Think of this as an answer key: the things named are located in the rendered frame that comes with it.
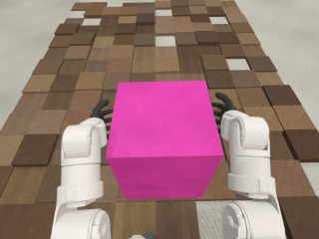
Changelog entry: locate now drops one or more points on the robot left forearm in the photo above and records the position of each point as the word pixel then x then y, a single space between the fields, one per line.
pixel 81 182

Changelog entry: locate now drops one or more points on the robot left upper arm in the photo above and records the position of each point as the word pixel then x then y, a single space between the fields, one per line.
pixel 83 224

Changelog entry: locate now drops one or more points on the carton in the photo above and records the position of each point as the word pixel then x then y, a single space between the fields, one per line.
pixel 163 141

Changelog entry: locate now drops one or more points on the robot right upper arm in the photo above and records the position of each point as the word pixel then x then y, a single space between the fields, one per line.
pixel 251 220

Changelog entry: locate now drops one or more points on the robot left hand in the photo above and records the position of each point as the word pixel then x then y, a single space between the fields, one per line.
pixel 97 113

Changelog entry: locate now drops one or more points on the robot right hand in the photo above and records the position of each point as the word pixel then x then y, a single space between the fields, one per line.
pixel 224 108

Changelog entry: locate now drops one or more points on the robot right forearm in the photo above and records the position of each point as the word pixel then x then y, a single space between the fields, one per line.
pixel 249 150

